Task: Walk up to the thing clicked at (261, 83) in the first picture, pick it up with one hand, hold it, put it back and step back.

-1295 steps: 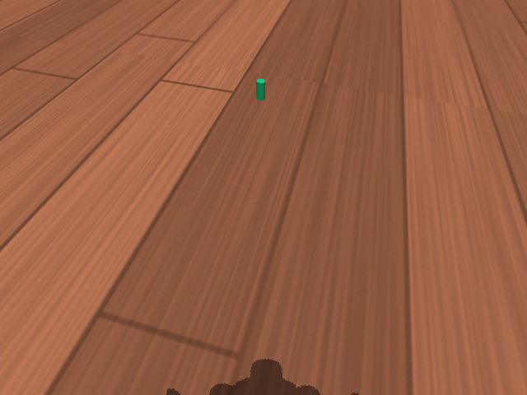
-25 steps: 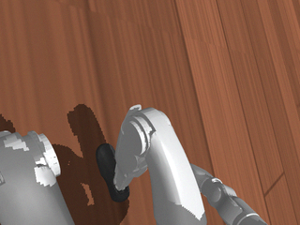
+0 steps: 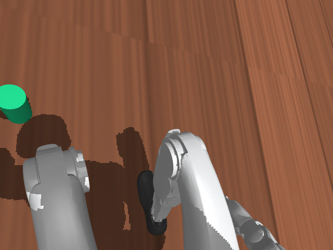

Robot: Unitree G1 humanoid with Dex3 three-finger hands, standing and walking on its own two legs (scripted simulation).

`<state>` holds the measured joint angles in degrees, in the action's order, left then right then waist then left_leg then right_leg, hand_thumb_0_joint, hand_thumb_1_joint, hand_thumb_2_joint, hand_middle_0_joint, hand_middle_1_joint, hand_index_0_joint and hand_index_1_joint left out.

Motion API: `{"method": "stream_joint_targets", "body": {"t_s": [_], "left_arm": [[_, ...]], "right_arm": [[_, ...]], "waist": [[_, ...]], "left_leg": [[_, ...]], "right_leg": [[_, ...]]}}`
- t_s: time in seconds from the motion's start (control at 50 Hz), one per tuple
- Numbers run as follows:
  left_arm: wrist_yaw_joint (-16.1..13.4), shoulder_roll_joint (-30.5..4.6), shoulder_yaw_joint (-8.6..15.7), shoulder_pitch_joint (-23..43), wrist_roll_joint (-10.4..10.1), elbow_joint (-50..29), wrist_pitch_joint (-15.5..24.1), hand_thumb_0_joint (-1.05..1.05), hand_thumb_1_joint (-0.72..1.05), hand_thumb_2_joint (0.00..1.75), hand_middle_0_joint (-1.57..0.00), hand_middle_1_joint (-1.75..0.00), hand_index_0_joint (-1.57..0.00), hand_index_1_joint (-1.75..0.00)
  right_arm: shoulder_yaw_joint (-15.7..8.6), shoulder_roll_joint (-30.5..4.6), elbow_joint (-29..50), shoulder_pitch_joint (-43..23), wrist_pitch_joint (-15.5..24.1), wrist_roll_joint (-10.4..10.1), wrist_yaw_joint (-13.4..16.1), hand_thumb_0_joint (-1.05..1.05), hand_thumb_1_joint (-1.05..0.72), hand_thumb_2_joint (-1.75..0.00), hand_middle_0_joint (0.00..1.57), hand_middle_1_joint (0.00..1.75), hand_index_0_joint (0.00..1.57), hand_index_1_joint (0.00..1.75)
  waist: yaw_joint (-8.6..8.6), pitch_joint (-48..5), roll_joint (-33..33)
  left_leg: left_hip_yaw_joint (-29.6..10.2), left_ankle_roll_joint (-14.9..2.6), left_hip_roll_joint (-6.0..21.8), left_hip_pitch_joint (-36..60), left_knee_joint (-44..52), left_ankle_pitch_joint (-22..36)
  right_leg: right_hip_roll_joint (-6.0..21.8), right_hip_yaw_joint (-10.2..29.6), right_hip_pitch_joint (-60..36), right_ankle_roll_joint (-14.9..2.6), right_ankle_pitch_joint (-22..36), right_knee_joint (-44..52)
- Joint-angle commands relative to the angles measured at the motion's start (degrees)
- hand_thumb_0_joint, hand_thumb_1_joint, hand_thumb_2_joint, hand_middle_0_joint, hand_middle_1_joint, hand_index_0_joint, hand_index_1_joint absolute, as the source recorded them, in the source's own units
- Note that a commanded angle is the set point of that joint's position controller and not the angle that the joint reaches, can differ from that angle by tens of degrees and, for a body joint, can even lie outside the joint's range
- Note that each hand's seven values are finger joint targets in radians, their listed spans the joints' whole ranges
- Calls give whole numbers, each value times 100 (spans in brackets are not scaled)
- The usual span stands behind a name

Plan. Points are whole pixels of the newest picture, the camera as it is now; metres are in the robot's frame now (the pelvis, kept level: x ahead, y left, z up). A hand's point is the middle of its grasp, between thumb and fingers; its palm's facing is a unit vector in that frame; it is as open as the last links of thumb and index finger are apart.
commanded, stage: home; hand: left
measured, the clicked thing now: (15, 106) +0.45 +0.27 -0.25
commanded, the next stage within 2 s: none
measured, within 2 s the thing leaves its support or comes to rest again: neither
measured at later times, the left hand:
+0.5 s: hand out of the picture +0.33 +0.34 +0.04, palm faces +0.24 -0.84 -0.48, open 17.4 cm
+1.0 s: hand out of the picture +0.27 +0.26 +0.24, palm faces +0.31 -0.88 -0.36, open 17.5 cm
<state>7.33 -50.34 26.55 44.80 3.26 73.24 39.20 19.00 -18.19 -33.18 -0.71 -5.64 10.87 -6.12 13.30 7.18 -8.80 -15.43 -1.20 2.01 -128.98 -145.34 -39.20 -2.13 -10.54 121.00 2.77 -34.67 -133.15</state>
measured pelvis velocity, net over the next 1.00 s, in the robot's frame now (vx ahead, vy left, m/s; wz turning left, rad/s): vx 0.08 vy -0.01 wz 0.22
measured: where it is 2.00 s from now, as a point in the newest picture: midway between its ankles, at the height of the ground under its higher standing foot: (115, 230)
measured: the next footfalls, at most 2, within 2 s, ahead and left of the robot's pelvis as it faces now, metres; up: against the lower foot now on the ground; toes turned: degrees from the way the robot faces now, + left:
none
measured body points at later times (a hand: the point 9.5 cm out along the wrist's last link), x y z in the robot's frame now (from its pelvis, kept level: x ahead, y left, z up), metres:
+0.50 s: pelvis +0.02 -0.02 +0.13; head +0.21 +0.05 +0.53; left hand +0.31 +0.38 +0.07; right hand +0.19 -0.25 +0.00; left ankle +0.08 +0.12 -0.28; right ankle +0.14 -0.13 -0.28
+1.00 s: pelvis +0.08 -0.01 +0.35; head +0.17 +0.03 +0.79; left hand +0.25 +0.31 +0.27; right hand +0.29 -0.22 +0.25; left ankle +0.08 +0.12 -0.28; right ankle +0.14 -0.13 -0.28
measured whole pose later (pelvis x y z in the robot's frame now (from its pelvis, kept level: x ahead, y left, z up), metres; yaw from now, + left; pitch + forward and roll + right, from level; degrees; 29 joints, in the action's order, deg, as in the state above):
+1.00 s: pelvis +0.08 -0.01 +0.35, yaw +13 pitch +20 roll -3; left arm -9.0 -16.5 5.4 -6.6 0.1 21.2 -9.0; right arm 0.9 -12.7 -30.5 12.3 -1.4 -2.5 7.5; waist 3.2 -9.4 0.6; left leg -2.4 1.1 2.9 -61.3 -73.8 -32.5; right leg 0.6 -3.1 59.3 0.3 -31.5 -70.9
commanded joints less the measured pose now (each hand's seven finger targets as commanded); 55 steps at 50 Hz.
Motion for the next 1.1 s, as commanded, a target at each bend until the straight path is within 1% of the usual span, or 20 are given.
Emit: {"method": "stream_joint_targets", "body": {"t_s": [0.0,0.08,0.18,0.24,0.34,0.4,0.5,0.58,0.68,0.74,0.8,0.82,0.86,0.9,0.92,0.98,1.0,1.02,1.04,1.08], "left_arm": [[-268,-2152,548,1863,354,-1683,-297,0,-56,5,-9,-9,-10,-8],[-396,-1804,654,1066,494,-1640,-967,0,-58,4,-5,-5,-5,-5],[-464,-804,228,393,450,-2350,-1746,0,-54,6,-5,-5,-5,-5],[-505,-317,-29,-138,354,-3108,-2162,0,-58,3,-5,-5,-5,-5],[-733,-78,-183,-902,186,-4705,-2809,0,-54,6,-5,-6,-5,-5],[-876,248,-283,-1735,100,-5124,-3119,0,-55,6,-5,-5,-5,-5],[-1174,327,-351,-1871,14,-5921,-3412,0,-54,6,-5,-5,-5,-5],[-1305,1146,-790,-2711,-53,-5406,-3682,0,-57,4,-5,-5,-5,-5],[-1420,1579,-1098,-3019,-151,-5494,-3905,0,-57,4,-5,-5,-5,-5],[-1471,2024,-1314,-3873,-201,-5065,-4121,0,-56,5,-5,-5,-5,-5],[-1581,1922,-1317,-4044,-216,-5603,-4242,0,-57,5,-5,-5,-5,-5],[-1573,2264,-1577,-4312,-235,-5501,-4326,0,-55,6,-5,-5,-5,-5],[-1659,2140,-1492,-4183,-280,-6045,-4389,0,-55,5,-5,-5,-5,-5],[-1683,2522,-1760,-5024,-280,-5768,-4572,0,-57,5,-5,-5,-5,-5],[-1717,2425,-1773,-4676,-313,-6372,-4587,0,-56,5,-5,-5,-5,-5],[-1788,2640,-1930,-5419,-317,-6472,-4798,0,-56,5,-5,-5,-5,-5],[-1836,2459,-1874,-5129,-342,-7134,-4806,0,-52,7,-5,-6,-5,-6],[-1826,2854,-2111,-5686,-339,-6658,-4901,0,-54,6,-5,-6,-5,-5],[-1862,2659,-2049,-5507,-360,-7304,-4907,0,-56,5,-5,-5,-5,-5],[-1865,2982,-2239,-6152,-368,-7190,-5036,0,-57,4,-5,-5,-5,-5]], "right_arm": [[-914,-1749,152,839,-228,-162,94,0,-100,-93,20,30,20,30],[-1180,-1614,222,1103,-368,-334,118,0,-90,-90,20,30,20,30],[-1650,-1414,259,1331,-434,-630,157,0,-90,-90,20,30,20,30],[-1971,-1320,278,1417,-437,-838,201,0,-90,-90,20,30,20,30],[-2253,-1079,533,1450,-449,-1124,391,0,-90,-90,20,30,20,30],[-2274,-927,695,1317,-372,-1228,548,0,-90,-90,20,30,20,30],[-2278,-694,779,1221,-181,-1302,855,0,-90,-90,20,30,20,30],[-2257,-534,791,1159,62,-1312,1041,0,-90,-90,20,30,20,30],[-2229,-454,758,1263,285,-1321,1197,0,-90,-90,20,30,20,30],[-2178,-382,815,1233,403,-1314,1244,0,-90,-90,20,30,20,30],[-2141,-314,799,1338,462,-1288,1290,0,-90,-90,20,30,20,30],[-2137,-309,818,1317,500,-1279,1294,0,-90,-90,20,30,20,30],[-2134,-284,809,1401,551,-1286,1344,0,-90,-90,20,30,20,30],[-2103,-221,902,1364,609,-1293,1395,0,-90,-90,20,30,20,30],[-2100,-217,904,1423,638,-1296,1419,0,-90,-90,20,30,20,30],[-2087,-194,1050,1439,714,-1311,1512,0,-90,-90,20,30,20,30],[-2082,-169,1064,1480,729,-1310,1541,0,-90,-90,20,30,20,30],[-2053,-125,1081,1427,757,-1307,1559,0,-90,-90,20,30,20,30],[-2051,-102,1089,1475,779,-1304,1595,0,-90,-90,20,30,20,30],[-2047,-74,1165,1447,844,-1302,1647,0,-90,-90,20,30,20,30]], "waist": [[10,-3932,3491],[-248,-4209,3412],[-478,-4487,3090],[-653,-4788,2633],[-818,-5225,1823],[-929,-5210,1666],[-977,-5071,1704],[-897,-4590,1526],[-940,-4278,1495],[-976,-3936,1271],[-1075,-4038,1319],[-1008,-3945,1296],[-1053,-3846,1406],[-1052,-3545,1270],[-1076,-3585,1403],[-1107,-3262,1354],[-1127,-3282,1432],[-1082,-3038,1357],[-1129,-2974,1488],[-1091,-2686,1244]], "left_leg": [[511,145,149,2997,2261,603],[684,176,112,3174,2525,822],[869,131,58,3190,3010,657],[917,70,30,3337,3366,393],[1093,-59,-25,3563,4037,91],[1094,-76,-17,3946,4530,-4],[1254,-73,-27,4744,5187,128],[1400,-85,-64,5264,5664,567],[1415,-38,-73,6313,6408,1192],[1405,-32,-92,6681,6842,1632],[1435,-12,-100,7294,7286,2077],[1410,9,-83,7518,7447,2214],[1442,20,-89,7850,7705,2412],[1463,28,-98,8106,7996,2512],[1470,45,-85,8331,8138,2605],[1474,58,-95,8767,8601,2726],[1490,66,-108,8943,8768,2646],[1474,88,-94,9040,8924,2678],[1477,89,-93,9166,9068,2646],[1449,83,-86,9254,9271,2615]], "right_leg": [[-132,-255,-1160,-484,601,976],[-107,-117,-1185,-491,640,1097],[-47,55,-1081,-514,467,1446],[-19,229,-1268,-516,296,1831],[12,523,-2436,-457,67,2893],[55,636,-2916,-438,-45,3323],[110,898,-3807,-425,-35,4226],[142,984,-4504,-409,286,4937],[176,947,-5260,-416,885,5656],[195,905,-5896,-400,1324,6079],[207,914,-6623,-394,1751,6495],[192,876,-6711,-406,1859,6594],[213,889,-7019,-397,2040,6848],[211,889,-7404,-375,2156,7181],[216,868,-7524,-381,2199,7287],[201,824,-8009,-362,2315,7723],[196,811,-8172,-352,2260,7862],[170,770,-8220,-357,2241,7939],[164,744,-8309,-358,2205,8063],[124,682,-8430,-353,2175,8234]]}}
